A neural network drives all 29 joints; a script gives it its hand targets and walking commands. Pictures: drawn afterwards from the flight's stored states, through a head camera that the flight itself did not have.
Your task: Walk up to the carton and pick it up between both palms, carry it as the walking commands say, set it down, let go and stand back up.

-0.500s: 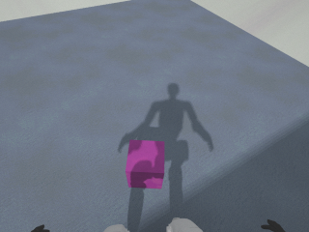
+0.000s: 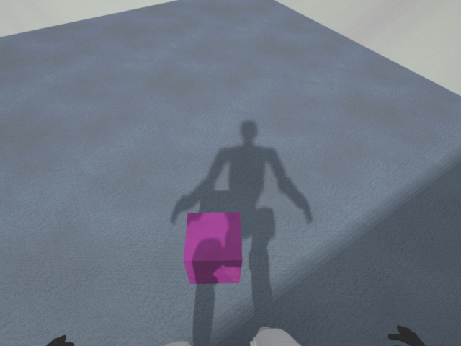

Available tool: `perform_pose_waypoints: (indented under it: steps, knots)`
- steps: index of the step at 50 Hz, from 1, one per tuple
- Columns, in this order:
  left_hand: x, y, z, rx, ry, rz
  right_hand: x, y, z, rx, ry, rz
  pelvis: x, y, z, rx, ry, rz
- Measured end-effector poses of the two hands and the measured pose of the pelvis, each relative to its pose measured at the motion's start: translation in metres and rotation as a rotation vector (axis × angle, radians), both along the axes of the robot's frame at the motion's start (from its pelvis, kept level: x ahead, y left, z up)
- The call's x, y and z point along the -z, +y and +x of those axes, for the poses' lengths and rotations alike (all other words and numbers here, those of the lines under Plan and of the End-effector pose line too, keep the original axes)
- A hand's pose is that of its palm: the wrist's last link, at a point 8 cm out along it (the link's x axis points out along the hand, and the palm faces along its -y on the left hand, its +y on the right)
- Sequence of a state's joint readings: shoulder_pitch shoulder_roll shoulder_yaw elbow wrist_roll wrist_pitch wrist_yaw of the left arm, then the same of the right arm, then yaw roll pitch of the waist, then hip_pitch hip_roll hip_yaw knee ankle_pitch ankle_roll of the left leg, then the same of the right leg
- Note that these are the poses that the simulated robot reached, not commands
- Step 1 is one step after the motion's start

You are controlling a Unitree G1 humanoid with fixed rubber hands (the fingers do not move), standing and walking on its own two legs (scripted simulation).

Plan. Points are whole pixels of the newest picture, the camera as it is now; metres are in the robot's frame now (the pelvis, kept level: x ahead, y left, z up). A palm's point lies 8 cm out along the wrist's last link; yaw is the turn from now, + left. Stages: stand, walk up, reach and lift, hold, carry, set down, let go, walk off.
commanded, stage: walk up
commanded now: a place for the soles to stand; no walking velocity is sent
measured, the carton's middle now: (214, 249) +0.55 +0.05 -0.61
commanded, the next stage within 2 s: none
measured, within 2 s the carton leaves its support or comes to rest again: neither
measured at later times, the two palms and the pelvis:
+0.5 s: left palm out of the picture +0.09 +0.33 -0.08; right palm out of the picture +0.08 -0.32 -0.09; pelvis +0.00 +0.01 +0.00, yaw -1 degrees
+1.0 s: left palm out of the picture +0.08 +0.33 -0.08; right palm out of the picture +0.07 -0.32 -0.09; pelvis -0.01 +0.01 +0.00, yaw -2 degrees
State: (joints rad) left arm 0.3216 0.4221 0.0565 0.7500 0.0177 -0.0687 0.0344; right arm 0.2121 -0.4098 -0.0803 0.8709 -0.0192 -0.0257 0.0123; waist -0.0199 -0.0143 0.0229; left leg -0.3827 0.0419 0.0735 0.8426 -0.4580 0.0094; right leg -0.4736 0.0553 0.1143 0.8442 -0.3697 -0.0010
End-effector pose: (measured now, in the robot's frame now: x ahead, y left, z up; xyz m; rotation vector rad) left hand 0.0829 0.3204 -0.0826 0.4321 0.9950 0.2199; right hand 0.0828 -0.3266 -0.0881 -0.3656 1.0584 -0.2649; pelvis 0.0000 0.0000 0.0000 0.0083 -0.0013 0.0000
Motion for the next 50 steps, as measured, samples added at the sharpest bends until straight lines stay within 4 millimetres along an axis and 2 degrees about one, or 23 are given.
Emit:
perform_pose_waypoints:
  steps: [13,18,25,31,50]
  knots:
    - [0.001,0.003,0.002,0.006,-0.005,-0.005,-0.003,0.004,0.005,0.002,-0.018,-0.005,0.0,0.004,0.0,0.006,0.0,-0.006]
    - [0.0,0.0,0.002,0.011,-0.012,-0.002,-0.002,0.0,0.003,0.01,-0.007,-0.001,0.0,0.001,-0.001,0.008,-0.003,-0.004]
    - [0.0,0.006,0.002,0.02,-0.008,-0.004,-0.001,0.005,-0.005,0.024,-0.005,-0.002,0.0,0.007,-0.004,0.019,-0.004,-0.005]
    - [0.001,0.001,0.003,0.023,-0.004,-0.003,-0.001,0.001,-0.005,0.027,-0.002,0.0,-0.001,0.003,-0.004,0.023,-0.004,-0.005]
    - [0.0,0.006,0.001,0.028,-0.001,-0.001,0.0,0.005,-0.012,0.042,0.004,0.003,-0.001,0.008,-0.007,0.032,-0.009,-0.006]
